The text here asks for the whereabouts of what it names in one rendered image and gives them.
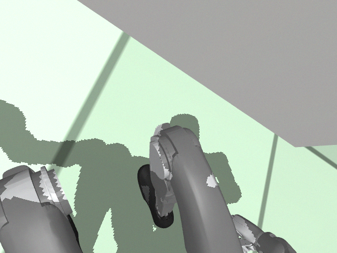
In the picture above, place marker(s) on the right robot foot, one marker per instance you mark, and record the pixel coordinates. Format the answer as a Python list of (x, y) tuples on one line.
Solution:
[(148, 193)]

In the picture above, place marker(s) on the right robot arm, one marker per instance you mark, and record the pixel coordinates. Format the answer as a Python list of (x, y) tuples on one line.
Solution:
[(269, 243)]

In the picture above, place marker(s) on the right robot hand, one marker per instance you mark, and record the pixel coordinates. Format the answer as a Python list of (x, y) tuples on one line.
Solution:
[(248, 232)]

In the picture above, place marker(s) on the left robot foot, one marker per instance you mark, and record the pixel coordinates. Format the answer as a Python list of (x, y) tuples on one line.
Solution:
[(74, 228)]

